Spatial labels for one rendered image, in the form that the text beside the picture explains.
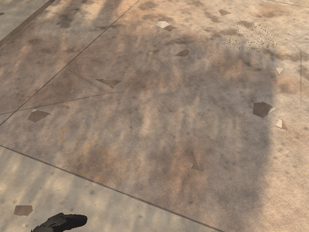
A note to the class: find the robot left hand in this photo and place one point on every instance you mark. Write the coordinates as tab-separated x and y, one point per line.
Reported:
61	222

